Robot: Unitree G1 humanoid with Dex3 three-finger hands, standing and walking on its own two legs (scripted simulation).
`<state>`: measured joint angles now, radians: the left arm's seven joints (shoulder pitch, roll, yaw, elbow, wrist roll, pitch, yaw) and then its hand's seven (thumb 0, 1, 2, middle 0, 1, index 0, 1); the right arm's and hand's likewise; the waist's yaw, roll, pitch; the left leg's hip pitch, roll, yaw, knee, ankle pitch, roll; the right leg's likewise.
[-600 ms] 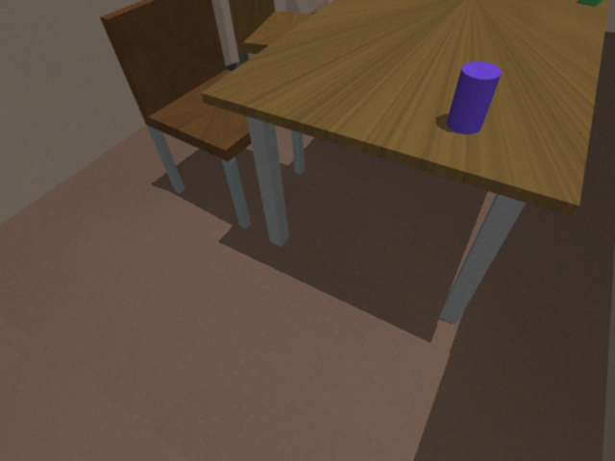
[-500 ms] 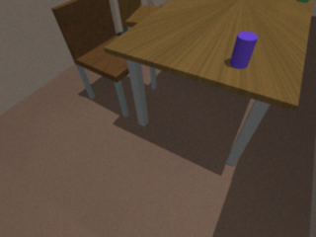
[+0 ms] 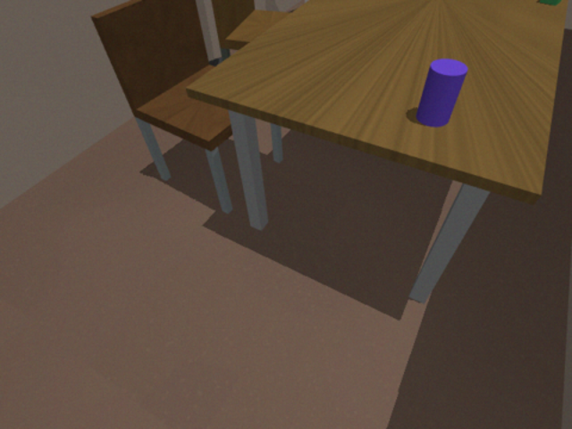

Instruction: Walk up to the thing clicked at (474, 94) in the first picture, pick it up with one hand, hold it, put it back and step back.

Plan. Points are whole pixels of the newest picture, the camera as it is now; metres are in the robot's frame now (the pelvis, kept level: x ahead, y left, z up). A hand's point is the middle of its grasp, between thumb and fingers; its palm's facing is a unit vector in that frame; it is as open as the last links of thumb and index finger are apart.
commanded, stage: stand
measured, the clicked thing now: (440, 94) +0.82 -0.32 +0.02
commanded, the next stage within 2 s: walk up in 0.52 s
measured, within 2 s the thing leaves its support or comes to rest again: neither
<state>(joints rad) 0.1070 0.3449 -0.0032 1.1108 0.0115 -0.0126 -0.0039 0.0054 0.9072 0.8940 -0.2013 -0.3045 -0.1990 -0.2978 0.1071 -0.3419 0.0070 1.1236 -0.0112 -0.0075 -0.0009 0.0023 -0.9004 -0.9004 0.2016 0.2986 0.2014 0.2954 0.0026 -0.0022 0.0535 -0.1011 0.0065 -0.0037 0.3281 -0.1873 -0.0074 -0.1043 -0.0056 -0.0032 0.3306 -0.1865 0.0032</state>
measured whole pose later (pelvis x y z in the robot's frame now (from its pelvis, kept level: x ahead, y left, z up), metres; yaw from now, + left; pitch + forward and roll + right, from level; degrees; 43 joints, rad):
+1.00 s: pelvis +0.10 +0.12 -0.02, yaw -9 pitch -4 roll -1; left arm 0.32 0.45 0.07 0.96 0.01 -0.03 0.00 0.01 0.91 0.89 -0.20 -0.30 -0.20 -0.30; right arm 0.27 -0.38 -0.09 0.89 -0.04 0.00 0.07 0.00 -0.90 -0.90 0.20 0.30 0.20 0.30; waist -0.03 -0.01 0.09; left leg -0.27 0.05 0.06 0.60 -0.28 0.03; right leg -0.42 0.01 0.03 1.10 -0.42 -0.04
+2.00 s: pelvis +0.28 +0.15 -0.04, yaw -27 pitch -2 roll -1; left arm 0.21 0.45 0.08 0.85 0.02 0.06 -0.03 0.01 0.91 0.89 -0.20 -0.30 -0.20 -0.30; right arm 0.24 -0.45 -0.06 0.80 -0.03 -0.03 -0.03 0.00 -0.89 -0.90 0.21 0.30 0.21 0.30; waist 0.00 -0.04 0.16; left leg -0.44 0.16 0.09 0.78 -0.30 -0.02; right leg -0.36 -0.01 0.04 0.85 -0.49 -0.01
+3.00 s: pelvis +0.28 +0.12 +0.00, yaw -23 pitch -2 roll -1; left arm 0.07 0.35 0.02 1.12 0.01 -0.01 -0.01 0.01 0.91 0.89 -0.20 -0.30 -0.20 -0.30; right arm 0.11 -0.35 0.01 1.11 -0.01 -0.02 0.00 0.00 -0.90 -0.90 0.20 0.30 0.20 0.30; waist 0.01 0.00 0.05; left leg -0.16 0.01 -0.04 0.41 -0.21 -0.01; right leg -0.12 -0.02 -0.03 0.37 -0.22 0.01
